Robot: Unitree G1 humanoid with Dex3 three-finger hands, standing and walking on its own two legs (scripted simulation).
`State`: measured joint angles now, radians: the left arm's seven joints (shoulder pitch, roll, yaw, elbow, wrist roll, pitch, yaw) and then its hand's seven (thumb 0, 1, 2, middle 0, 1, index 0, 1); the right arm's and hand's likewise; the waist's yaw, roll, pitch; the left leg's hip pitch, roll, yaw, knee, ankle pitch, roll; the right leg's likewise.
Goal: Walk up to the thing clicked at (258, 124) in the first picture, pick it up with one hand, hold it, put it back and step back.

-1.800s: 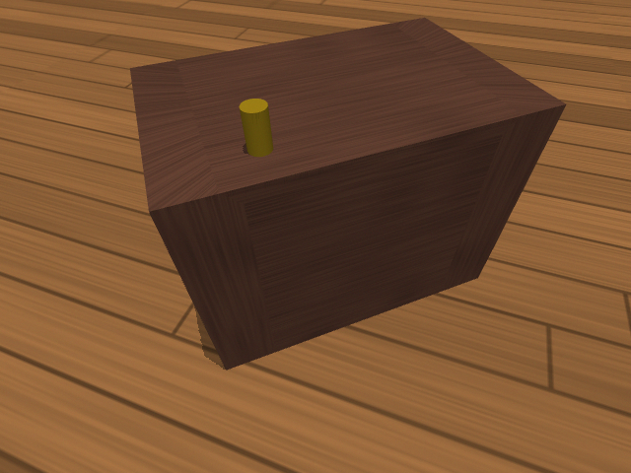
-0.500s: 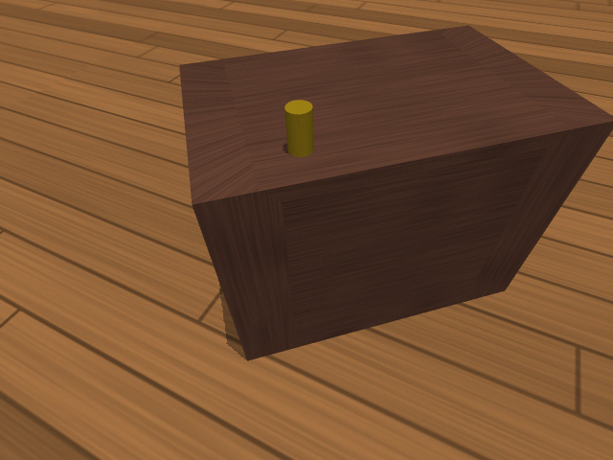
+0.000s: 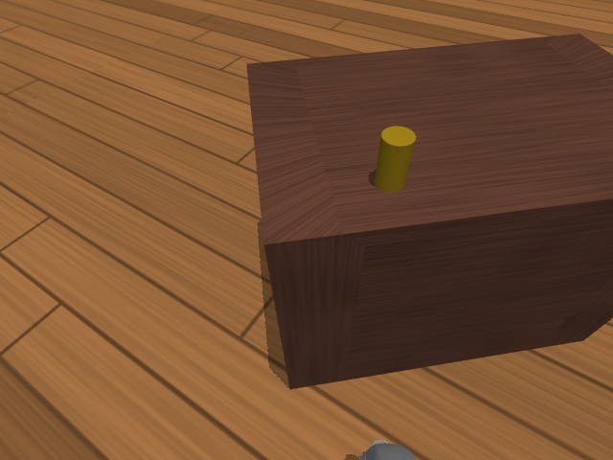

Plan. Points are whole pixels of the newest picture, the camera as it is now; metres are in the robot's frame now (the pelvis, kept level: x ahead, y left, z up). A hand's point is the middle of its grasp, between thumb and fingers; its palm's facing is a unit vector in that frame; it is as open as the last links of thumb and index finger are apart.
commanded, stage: walk up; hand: right
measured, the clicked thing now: (393, 160) +0.60 -0.17 +0.04
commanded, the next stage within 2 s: stand in 1.68 s
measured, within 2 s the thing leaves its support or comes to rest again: neither
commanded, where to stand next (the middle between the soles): +0.16 +0.01 m, yaw +5 degrees
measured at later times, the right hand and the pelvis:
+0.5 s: hand (464, 398) +0.23 -0.23 -0.15, palm faces -0.17 +0.90 -0.40, open 7.4 cm; pelvis +0.10 +0.02 -0.02, yaw +6 degrees
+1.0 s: hand (456, 408) +0.22 -0.22 -0.15, palm faces -0.15 +0.93 -0.32, open 7.4 cm; pelvis +0.09 +0.02 +0.00, yaw +6 degrees
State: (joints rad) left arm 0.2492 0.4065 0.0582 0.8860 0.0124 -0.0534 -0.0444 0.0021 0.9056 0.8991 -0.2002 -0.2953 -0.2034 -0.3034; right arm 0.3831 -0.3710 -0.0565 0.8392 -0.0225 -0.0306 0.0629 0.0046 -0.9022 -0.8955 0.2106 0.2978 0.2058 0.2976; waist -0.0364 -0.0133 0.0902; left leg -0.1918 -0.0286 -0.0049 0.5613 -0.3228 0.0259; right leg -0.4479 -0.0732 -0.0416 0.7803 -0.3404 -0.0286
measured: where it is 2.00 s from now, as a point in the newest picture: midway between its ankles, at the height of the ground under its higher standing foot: outside the picture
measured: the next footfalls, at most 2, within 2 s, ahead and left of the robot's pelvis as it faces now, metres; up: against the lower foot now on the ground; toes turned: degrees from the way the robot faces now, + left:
right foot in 0.06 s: +0.14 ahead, -0.13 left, +0.00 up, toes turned +4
left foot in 0.44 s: +0.19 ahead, +0.15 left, +0.00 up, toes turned +5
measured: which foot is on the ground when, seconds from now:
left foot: down 0.00-0.08, up 0.10-0.42, down 0.44-1.00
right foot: up 0.00-0.04, down 0.06-1.00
